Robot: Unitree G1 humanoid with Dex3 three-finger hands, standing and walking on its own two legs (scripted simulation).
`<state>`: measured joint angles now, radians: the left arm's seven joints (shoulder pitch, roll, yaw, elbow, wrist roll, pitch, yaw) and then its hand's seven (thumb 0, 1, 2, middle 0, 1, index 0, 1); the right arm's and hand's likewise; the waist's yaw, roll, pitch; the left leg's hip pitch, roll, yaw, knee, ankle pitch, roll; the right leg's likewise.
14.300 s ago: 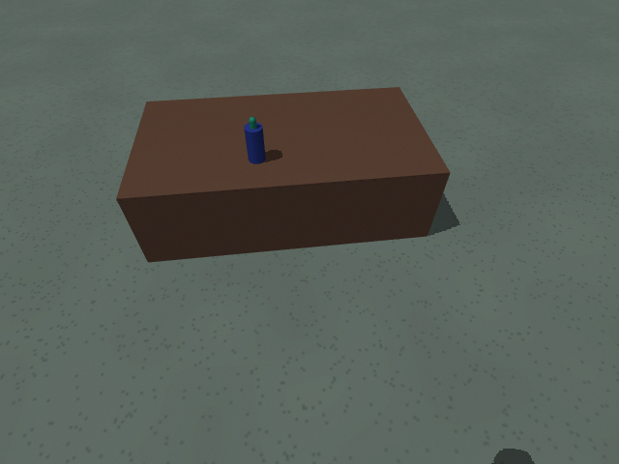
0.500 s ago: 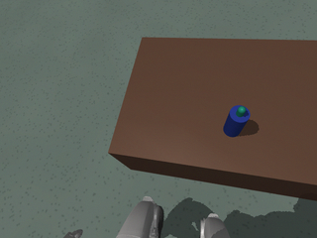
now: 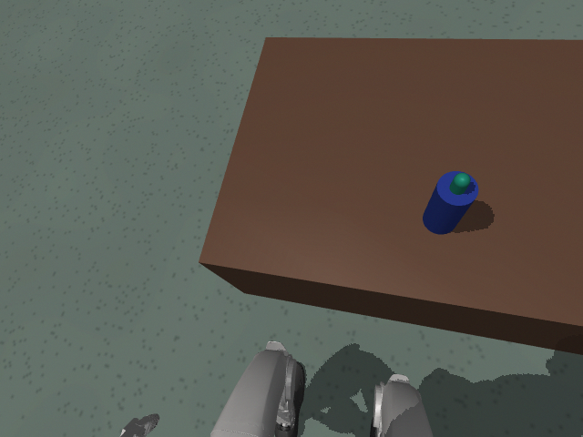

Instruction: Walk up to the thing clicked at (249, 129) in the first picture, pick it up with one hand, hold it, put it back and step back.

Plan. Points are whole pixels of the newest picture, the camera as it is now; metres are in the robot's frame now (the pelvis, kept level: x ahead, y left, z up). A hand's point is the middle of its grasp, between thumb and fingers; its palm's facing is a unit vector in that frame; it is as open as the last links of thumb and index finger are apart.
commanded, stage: approach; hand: right
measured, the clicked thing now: (450, 200) +0.53 -0.18 -0.21
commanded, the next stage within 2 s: close in in 0.34 s
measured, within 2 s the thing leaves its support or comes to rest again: neither
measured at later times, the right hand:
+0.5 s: hand (515, 225) +0.48 -0.28 -0.19, palm faces +0.05 +1.00 +0.00, open 17.1 cm
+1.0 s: hand (463, 213) +0.51 -0.20 -0.21, palm faces +0.07 +1.00 -0.01, open 17.1 cm
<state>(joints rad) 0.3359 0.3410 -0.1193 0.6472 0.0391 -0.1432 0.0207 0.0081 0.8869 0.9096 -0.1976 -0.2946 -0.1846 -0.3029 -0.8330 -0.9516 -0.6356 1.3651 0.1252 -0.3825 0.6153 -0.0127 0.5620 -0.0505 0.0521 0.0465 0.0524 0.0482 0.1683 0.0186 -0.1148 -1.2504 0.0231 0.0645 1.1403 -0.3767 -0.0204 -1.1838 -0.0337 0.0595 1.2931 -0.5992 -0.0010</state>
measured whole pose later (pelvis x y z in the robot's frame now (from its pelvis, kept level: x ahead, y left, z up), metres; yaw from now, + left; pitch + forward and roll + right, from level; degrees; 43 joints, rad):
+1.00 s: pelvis -0.08 +0.00 -0.24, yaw -1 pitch +37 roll +6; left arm 0.31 0.32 -0.12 0.62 0.08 -0.02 -0.04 0.01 0.90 0.90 -0.20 -0.30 -0.19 -0.30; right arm -1.14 -0.64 -0.47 1.18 -0.02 -0.39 0.19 -0.01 0.44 -0.05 0.06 0.04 0.05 0.04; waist 0.29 -0.04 -0.11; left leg -2.14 0.09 0.03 1.96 -0.46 -0.03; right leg -2.07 0.05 0.07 2.15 -0.72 -0.01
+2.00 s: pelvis -0.07 +0.00 -0.24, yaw -2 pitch +38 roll +5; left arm 0.28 0.33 -0.08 0.62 0.10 0.05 -0.06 0.00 0.89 0.91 -0.20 -0.30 -0.19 -0.31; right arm -1.23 -0.57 -0.39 1.22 -0.05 -0.44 0.07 -0.01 0.20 -0.36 0.87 0.59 0.84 0.59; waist 0.28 -0.03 -0.09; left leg -2.14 0.11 0.01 1.97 -0.48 -0.04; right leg -2.07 0.06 0.06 2.14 -0.73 -0.01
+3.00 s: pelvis -0.05 +0.00 -0.17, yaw -2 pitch +38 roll +3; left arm 0.30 0.33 -0.04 0.61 0.06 0.03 -0.03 0.00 0.89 0.91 -0.21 -0.30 -0.20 -0.31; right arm -1.21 -0.55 -0.39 1.16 -0.02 -0.35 0.07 0.00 0.32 -1.13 0.75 1.05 0.75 1.05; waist 0.26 -0.04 -0.12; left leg -1.95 0.09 0.01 1.78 -0.49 -0.04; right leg -1.86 0.04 0.04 1.92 -0.72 -0.01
